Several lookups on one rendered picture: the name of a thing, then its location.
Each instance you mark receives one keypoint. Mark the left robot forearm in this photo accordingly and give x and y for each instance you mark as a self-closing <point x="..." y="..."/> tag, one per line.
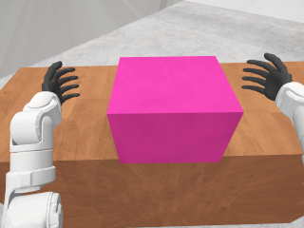
<point x="31" y="136"/>

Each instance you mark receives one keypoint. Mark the right robot hand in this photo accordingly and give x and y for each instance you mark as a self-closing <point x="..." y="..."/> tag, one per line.
<point x="277" y="76"/>

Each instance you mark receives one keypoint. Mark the carton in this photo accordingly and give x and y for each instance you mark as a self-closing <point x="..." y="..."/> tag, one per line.
<point x="172" y="109"/>

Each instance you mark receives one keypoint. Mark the left robot hand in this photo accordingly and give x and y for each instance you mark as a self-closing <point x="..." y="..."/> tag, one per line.
<point x="52" y="83"/>

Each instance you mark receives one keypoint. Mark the left robot upper arm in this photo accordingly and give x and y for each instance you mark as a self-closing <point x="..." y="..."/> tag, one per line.
<point x="41" y="210"/>

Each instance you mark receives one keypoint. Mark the pedestal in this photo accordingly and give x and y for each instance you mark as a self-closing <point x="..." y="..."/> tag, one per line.
<point x="259" y="179"/>

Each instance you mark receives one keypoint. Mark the right robot forearm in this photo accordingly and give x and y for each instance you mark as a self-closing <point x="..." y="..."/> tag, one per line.
<point x="290" y="101"/>

